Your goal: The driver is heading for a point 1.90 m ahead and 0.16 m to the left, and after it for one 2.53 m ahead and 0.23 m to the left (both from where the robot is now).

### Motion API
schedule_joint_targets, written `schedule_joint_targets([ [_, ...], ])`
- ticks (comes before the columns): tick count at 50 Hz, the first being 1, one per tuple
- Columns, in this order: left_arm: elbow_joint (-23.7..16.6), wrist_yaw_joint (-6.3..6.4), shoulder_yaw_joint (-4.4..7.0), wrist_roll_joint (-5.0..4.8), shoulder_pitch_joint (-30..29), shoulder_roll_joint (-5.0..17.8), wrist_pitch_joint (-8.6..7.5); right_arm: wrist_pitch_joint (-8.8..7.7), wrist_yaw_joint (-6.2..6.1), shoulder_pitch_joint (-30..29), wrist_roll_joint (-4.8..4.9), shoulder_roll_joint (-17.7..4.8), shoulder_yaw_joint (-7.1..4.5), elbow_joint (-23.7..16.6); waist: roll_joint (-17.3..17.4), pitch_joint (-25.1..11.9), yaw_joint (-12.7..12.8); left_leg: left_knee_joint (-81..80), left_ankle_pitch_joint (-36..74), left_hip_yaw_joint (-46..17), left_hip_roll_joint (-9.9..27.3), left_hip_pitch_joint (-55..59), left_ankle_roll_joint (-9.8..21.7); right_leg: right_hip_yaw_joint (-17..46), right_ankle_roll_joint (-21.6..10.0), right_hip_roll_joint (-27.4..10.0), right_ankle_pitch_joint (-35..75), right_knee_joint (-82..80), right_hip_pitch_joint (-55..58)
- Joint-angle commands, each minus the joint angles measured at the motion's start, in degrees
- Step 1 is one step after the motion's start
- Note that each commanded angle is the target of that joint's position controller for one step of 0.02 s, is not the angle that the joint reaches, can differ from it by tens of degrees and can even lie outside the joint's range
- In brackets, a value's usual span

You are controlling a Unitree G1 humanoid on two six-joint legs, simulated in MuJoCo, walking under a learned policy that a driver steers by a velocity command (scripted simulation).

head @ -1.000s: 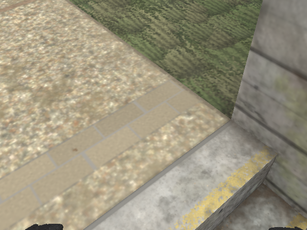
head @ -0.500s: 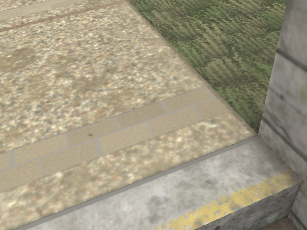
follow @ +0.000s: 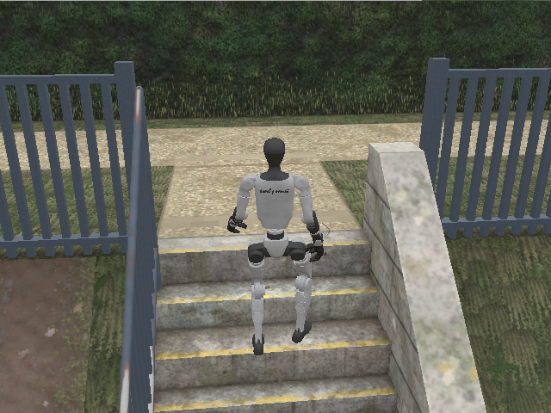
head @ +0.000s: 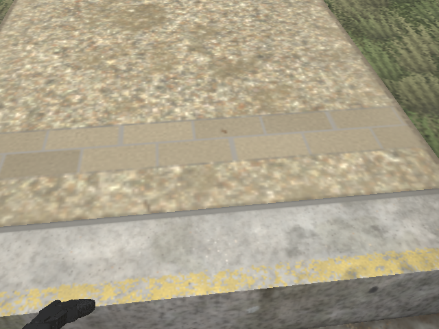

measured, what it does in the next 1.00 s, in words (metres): steps on the spot: right foot, then left foot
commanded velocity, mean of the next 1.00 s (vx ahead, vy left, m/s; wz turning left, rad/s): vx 0.00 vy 0.00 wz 0.16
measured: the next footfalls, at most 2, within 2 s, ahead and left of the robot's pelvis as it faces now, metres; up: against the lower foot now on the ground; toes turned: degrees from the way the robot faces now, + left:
right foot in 0.50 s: +0.07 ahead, -0.08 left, +0.00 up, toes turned +24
left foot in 0.88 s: +0.05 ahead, +0.13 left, +0.00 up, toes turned +6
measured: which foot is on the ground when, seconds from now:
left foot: down 0.00-0.64, up 0.66-0.86, down 0.88-1.00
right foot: up 0.00-0.48, down 0.50-0.90, up 0.92-1.00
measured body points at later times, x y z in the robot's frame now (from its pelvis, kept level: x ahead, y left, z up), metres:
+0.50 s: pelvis -0.01 +0.02 +0.00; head -0.01 +0.02 +0.45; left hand +0.07 +0.32 -0.08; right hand +0.29 -0.10 -0.05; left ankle -0.02 +0.10 -0.72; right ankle +0.03 -0.10 -0.72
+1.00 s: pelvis +0.03 +0.05 +0.01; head +0.04 +0.05 +0.46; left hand +0.21 +0.32 -0.06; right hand +0.22 -0.19 -0.05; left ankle +0.01 +0.13 -0.72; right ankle -0.02 -0.10 -0.62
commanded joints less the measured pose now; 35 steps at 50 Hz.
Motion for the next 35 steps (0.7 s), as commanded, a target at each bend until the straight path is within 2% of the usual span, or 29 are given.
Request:
schedule_joint_targets([
  [1, -11.0, -1.39, -2.21, 0.84, -2.7, -5.8, -1.02, -3.64, -4.81, 9.3, 0.15, -17.4, -3.13, -1.9, 20.8, 0.8, 0.5, -22.5, 0.1, -48.1, 10.2, -1.4, 18.8, 22.7, 2.4, 10.7, -14.3, 31.0, -23.7],
  [2, -9.4, -1.87, -0.83, -1.17, -7.7, 0.3, -1.05, -3.79, -4.83, -2.0, -0.85, -13.4, -2.67, -2.1, 11.4, 8.7, -0.2, -25.6, -17.7, -42.2, 9.3, -7.7, 15.2, 30.5, 0.4, 11.8, -7.9, 46.7, -29.9],
  [3, -8.5, -2.31, -0.17, -1.67, -7.8, 4.9, -0.48, -3.14, -4.60, -9.2, -0.01, -13.7, -2.42, -4.1, 12.2, 9.5, 0.1, -23.4, -17.5, -36.5, 7.9, -13.7, 12.3, 31.7, -1.0, 13.9, -6.5, 62.6, -32.9],
  [4, -7.1, -2.35, 0.87, -1.47, -5.5, 7.1, -0.29, -1.83, -4.50, -10.9, 0.59, -10.5, -0.51, -4.5, 6.8, 6.4, 1.7, -20.8, -13.7, -32.9, 5.8, -14.7, 10.7, 33.9, -1.5, 14.0, -2.6, 70.1, -35.0],
  [5, -6.1, -1.98, 0.84, -0.41, -3.6, 7.4, -0.20, -1.04, -4.87, -11.8, 1.95, -8.5, 1.11, -4.5, 1.9, 3.5, 2.6, -19.0, -8.9, -31.2, 5.0, -13.6, 9.9, 34.3, -1.9, 13.5, 1.6, 68.4, -35.2],
  [6, -5.7, -2.25, 0.27, -0.36, -2.5, 6.2, 0.09, -0.07, -5.51, -12.6, 2.01, -6.4, 2.29, -5.6, -2.5, 1.6, 3.4, -17.6, -6.4, -30.8, 3.9, -14.8, 9.8, 33.9, -0.5, 13.5, 4.4, 66.6, -33.2],
  [7, -5.5, -1.53, 0.50, -0.52, -1.9, 6.5, -0.06, 0.08, -5.89, -11.9, 2.08, -6.2, 2.92, -6.7, -4.4, 0.4, 3.4, -16.7, -3.5, -30.9, 4.0, -10.4, 9.4, 33.3, 1.9, 12.7, 5.3, 58.7, -35.5],
  [8, -6.5, -1.14, 0.20, 0.02, -3.8, 6.0, 0.34, 0.71, -6.77, -8.4, 2.38, -6.2, 2.91, -6.7, -3.2, -4.0, 1.1, -16.5, -3.5, -33.8, 4.2, -4.9, 11.2, 33.2, 4.4, 13.2, 3.2, 52.9, -37.0],
  [9, -6.0, -0.41, 0.64, -0.29, -3.5, 6.3, 0.47, 0.06, -6.99, -6.8, 2.06, -6.6, 3.01, -7.9, 1.6, -4.2, 1.0, -17.1, -5.2, -37.3, 5.3, -1.5, 11.5, 34.4, 6.6, 12.8, 2.7, 53.2, -37.1],
  [10, -4.5, -0.12, 1.06, 0.03, -1.6, 7.8, 0.64, -0.80, -6.79, -8.3, 2.10, -6.8, 3.22, -9.2, 4.5, -4.3, 1.6, -16.9, -3.9, -36.7, 5.1, -1.4, 10.7, 32.7, 8.1, 12.9, 2.2, 53.7, -36.0],
  [11, -4.1, -0.21, 1.21, 0.42, -1.4, 8.4, 0.95, -1.38, -6.62, -7.6, 2.23, -6.5, 3.44, -10.1, 4.1, -4.8, 1.1, -16.5, -3.5, -36.5, 4.2, -1.4, 10.3, 32.0, 9.0, 13.0, 0.9, 51.8, -34.5],
  [13, -4.5, -1.45, 0.71, 1.25, -1.2, 7.4, 1.66, -2.10, -6.24, -9.3, 2.73, -6.5, 3.91, -11.5, 3.0, -4.2, 1.3, -15.9, -2.3, -35.0, 1.8, -5.0, 10.1, 29.4, 9.3, 13.3, -0.7, 43.7, -28.5],
  [15, -5.8, -2.82, 0.12, 1.41, -1.7, 5.2, 1.66, -2.44, -6.12, -11.0, 3.32, -6.2, 3.94, -12.7, 3.3, -3.3, 1.2, -15.0, -2.5, -33.0, -0.5, -8.8, 10.3, 26.7, 8.8, 14.4, -3.7, 31.7, -19.5],
  [17, -7.2, -4.09, -0.30, 1.15, -3.3, 4.1, 1.20, -2.36, -6.02, -9.7, 3.25, -7.2, 3.48, -13.2, 4.4, -2.7, -0.7, -13.1, -1.6, -34.4, 0.2, -5.4, 12.0, 26.4, 8.3, 15.0, -7.3, 23.5, -18.8],
  [18, -8.2, -4.52, -0.47, 0.84, -3.7, 3.9, 1.07, -2.49, -5.97, -8.6, 3.46, -7.6, 3.40, -13.6, 5.9, -4.2, -1.6, -11.2, 1.0, -36.1, 1.1, -1.4, 12.8, 27.5, 8.0, 14.6, -7.5, 21.3, -19.4],
  [20, -9.0, -5.18, -1.20, 0.65, -4.0, 3.2, 0.62, -2.00, -5.79, -8.9, 4.13, -7.3, 3.61, -14.6, 5.3, -4.9, -2.7, -9.4, 6.5, -38.5, 2.4, 4.0, 13.9, 28.3, 7.4, 13.4, -10.1, 16.4, -20.2],
  [22, -8.9, -6.00, -2.11, 0.51, -2.3, 1.1, -0.05, -0.93, -5.77, -11.4, 4.88, -6.8, 4.02, -15.5, 4.5, -6.7, -2.1, -8.0, 11.4, -39.1, 2.7, 4.3, 13.6, 29.1, 6.7, 12.3, -13.1, 11.8, -16.6],
  [23, -7.9, -6.95, -2.65, 0.19, -0.2, -0.1, -0.55, -0.43, -5.48, -14.7, 5.45, -5.1, 5.01, -16.1, 2.4, -6.8, -0.2, -6.6, 11.2, -37.3, 2.0, 1.6, 12.0, 29.5, 6.2, 11.0, -11.1, 6.5, -11.7],
  [24, -6.4, -8.74, -3.90, -0.65, 1.9, -3.1, -0.71, 0.55, -4.38, -17.7, 6.27, -2.0, 6.74, -15.5, -1.5, -6.2, 2.9, -6.1, 9.5, -32.7, -0.5, -5.0, 8.8, 29.1, 4.8, 10.2, 1.2, -5.6, -0.3],
  [25, -5.7, -10.36, -5.12, -0.33, 0.4, -6.0, -0.66, 1.75, -2.94, -13.0, 6.05, -0.7, 7.04, -12.1, -1.1, -4.4, 1.1, -7.4, 3.8, -29.2, -2.8, -9.4, 6.1, 29.7, 3.1, 10.3, 7.2, -9.9, 7.7],
  [26, -6.4, -11.43, -5.70, -1.13, -3.6, -4.0, -1.14, 2.20, -1.58, -3.9, 5.47, 0.2, 6.64, -9.1, -4.7, -4.5, -5.2, -6.4, 1.3, -22.1, -6.5, -10.9, 0.8, 34.1, -2.2, 8.1, 16.0, -7.5, 12.3],
  [27, -3.6, -5.32, -2.27, -3.01, 3.6, 1.5, 0.30, 1.02, -7.79, -5.9, 4.48, -2.7, 4.70, -10.5, -0.1, -1.5, -2.2, -12.2, 22.9, -12.2, -3.4, -3.9, 0.4, 33.8, -5.1, 7.3, 34.2, -6.5, 14.8],
  [28, -4.2, -10.75, -4.56, -2.02, -7.1, 1.1, -0.55, 2.08, -4.18, -6.7, 1.93, -1.6, 6.64, -8.9, -5.6, -7.3, -7.9, -7.8, 6.6, -15.0, -6.2, -1.9, -3.0, 35.5, -4.8, 10.2, 15.4, -5.9, 9.5],
  [29, -5.3, -11.89, -4.38, -0.81, -4.9, -2.1, -0.61, 2.58, -3.37, -12.5, 1.55, -2.6, 6.77, -10.5, -3.5, -2.7, -2.8, -6.0, 2.3, -13.3, -5.7, -3.6, -2.5, 34.9, -3.5, 9.6, 7.7, -7.8, 6.9],
  [30, -5.3, -12.03, -4.74, -0.78, -4.8, -2.6, -0.67, 2.89, -3.83, -14.2, 0.91, -2.8, 6.44, -9.9, -4.2, -2.2, -2.4, -5.6, 0.8, -12.2, -5.6, -7.6, -3.0, 36.7, -3.8, 9.8, 6.2, -8.6, 8.7],
  [31, -4.9, -11.33, -2.94, 0.11, -0.9, 0.8, -0.49, 2.76, -5.33, -15.3, 0.76, -5.6, 5.30, -11.2, -5.2, -3.8, -0.3, -4.3, 0.6, -10.8, -6.2, -9.6, -3.1, 40.0, -6.1, 8.2, 7.9, -10.4, 12.5],
  [32, -5.3, -10.13, -1.95, 0.30, -0.8, 2.8, -0.72, 1.74, -7.10, -18.8, 1.12, -6.3, 4.86, -13.1, -6.1, -5.2, 0.3, -2.2, 1.6, -9.8, -6.3, -11.5, -3.3, 43.6, -9.1, 6.8, 11.5, -9.2, 14.5],
  [33, -5.2, -9.18, -0.88, 1.09, 2.0, 4.2, -1.13, 0.71, -8.63, -21.5, 1.63, -6.8, 4.57, -15.5, -5.6, -6.8, 2.0, 0.6, 2.7, -9.6, -6.5, -13.4, -3.1, 48.7, -12.5, 4.2, 16.1, -9.8, 17.1],
  [35, -4.1, -8.25, -0.10, 1.00, 4.7, 4.5, -1.43, -0.89, -10.40, -20.7, 1.82, -5.4, 4.58, -16.8, -7.3, -6.7, 1.3, 3.7, 3.9, -8.3, -5.7, -16.8, -3.6, 55.2, -17.7, 0.8, 23.0, -9.7, 20.1],
])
